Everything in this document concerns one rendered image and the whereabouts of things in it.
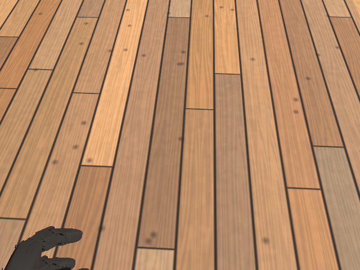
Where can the left robot hand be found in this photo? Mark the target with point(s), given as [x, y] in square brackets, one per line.
[27, 254]

